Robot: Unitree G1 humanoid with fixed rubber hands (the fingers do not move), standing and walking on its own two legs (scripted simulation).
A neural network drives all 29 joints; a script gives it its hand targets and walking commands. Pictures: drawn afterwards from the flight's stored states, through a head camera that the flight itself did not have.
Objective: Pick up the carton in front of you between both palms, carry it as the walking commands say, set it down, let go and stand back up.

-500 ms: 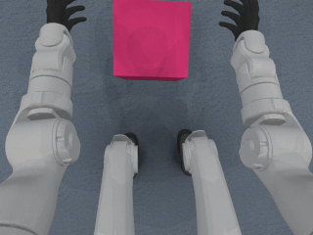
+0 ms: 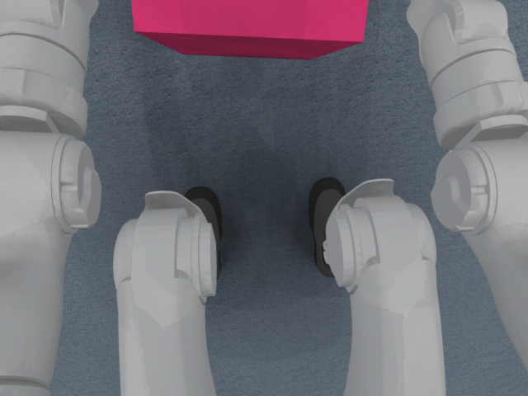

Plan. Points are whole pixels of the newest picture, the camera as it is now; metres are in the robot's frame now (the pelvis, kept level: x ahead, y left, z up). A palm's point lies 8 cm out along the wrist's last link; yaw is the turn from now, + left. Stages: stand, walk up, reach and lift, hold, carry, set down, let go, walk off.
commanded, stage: reach and lift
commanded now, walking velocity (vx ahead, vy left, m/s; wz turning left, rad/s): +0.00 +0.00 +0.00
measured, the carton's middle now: out of the picture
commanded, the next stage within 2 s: none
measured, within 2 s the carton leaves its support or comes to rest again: leaves its support in 0.92 s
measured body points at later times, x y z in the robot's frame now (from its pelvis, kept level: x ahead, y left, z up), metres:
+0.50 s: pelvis +0.00 +0.00 -0.01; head +0.38 +0.02 +0.22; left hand +0.58 +0.18 -0.19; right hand +0.56 -0.14 -0.19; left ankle +0.10 +0.12 -0.35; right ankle +0.11 -0.13 -0.35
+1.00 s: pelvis +0.01 +0.00 -0.01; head +0.36 +0.03 +0.27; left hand +0.57 +0.17 -0.15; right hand +0.56 -0.13 -0.15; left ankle +0.10 +0.12 -0.35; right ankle +0.11 -0.14 -0.35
